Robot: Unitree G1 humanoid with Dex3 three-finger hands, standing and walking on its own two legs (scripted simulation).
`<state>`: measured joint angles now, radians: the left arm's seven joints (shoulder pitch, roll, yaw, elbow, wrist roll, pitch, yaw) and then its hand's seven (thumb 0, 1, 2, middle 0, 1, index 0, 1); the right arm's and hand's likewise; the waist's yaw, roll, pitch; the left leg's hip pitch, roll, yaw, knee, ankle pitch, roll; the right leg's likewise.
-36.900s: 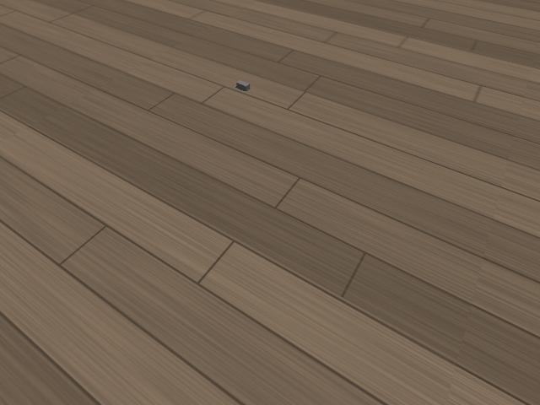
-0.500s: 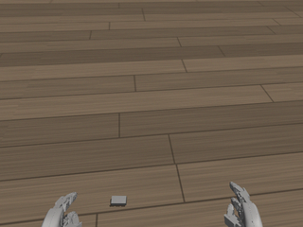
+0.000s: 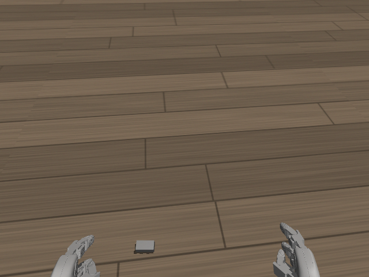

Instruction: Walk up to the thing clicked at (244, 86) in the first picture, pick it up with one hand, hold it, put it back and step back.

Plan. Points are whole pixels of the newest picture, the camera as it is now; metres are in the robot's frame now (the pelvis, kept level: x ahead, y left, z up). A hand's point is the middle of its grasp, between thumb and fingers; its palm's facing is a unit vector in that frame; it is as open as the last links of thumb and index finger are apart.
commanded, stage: home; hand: left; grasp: from above
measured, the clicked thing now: (145, 246) +0.40 +0.17 -0.70
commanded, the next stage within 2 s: stand in 0.56 s
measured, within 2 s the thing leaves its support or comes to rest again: neither
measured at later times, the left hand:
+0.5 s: hand (97, 276) +0.16 +0.18 -0.05, palm faces +0.05 -0.98 -0.19, open 7.4 cm
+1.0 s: hand out of the picture +0.09 +0.24 -0.10, palm faces +0.04 -0.95 -0.32, open 7.4 cm
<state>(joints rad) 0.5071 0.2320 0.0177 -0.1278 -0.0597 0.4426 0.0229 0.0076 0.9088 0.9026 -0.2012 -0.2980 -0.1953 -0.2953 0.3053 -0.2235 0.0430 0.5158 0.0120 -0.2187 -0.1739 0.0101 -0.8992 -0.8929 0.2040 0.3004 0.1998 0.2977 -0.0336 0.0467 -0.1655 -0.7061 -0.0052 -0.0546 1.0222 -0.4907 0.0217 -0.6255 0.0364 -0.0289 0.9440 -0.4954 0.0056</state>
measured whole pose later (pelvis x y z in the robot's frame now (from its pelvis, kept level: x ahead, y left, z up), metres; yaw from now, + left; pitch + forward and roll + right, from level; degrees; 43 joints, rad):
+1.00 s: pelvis -0.01 +0.01 +0.04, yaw +0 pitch -1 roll -1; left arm 0.23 0.28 0.04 0.78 0.04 0.05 0.04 0.01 0.91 0.90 -0.20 -0.30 -0.20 -0.30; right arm 0.20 -0.28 -0.04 0.89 -0.05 -0.02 -0.01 0.01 -0.90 -0.89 0.20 0.30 0.20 0.30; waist 0.02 -0.01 0.03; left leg -0.34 -0.04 -0.01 0.69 -0.33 0.04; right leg -0.29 -0.01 0.02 0.67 -0.37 0.02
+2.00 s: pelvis -0.01 +0.00 +0.07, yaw +1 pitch -4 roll +0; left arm 0.14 0.29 0.02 1.14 0.02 0.00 0.02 0.00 0.91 0.90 -0.20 -0.30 -0.20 -0.30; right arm 0.13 -0.31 -0.03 1.14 -0.02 0.00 -0.01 0.00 -0.90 -0.89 0.20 0.30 0.20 0.30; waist 0.00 0.00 0.07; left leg -0.11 -0.04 -0.03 0.34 -0.16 0.03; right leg -0.06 -0.01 0.00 0.32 -0.19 0.02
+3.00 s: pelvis +0.00 -0.01 +0.07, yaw +0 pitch -3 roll +0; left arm 0.12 0.32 0.01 1.13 0.01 -0.01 0.01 0.00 0.91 0.90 -0.20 -0.30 -0.20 -0.30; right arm 0.11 -0.33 -0.01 1.15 -0.01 -0.01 -0.01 0.00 -0.90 -0.89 0.20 0.30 0.20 0.30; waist 0.00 0.00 0.06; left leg -0.10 -0.02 -0.03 0.31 -0.16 0.01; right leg -0.06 0.01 0.00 0.30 -0.20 0.00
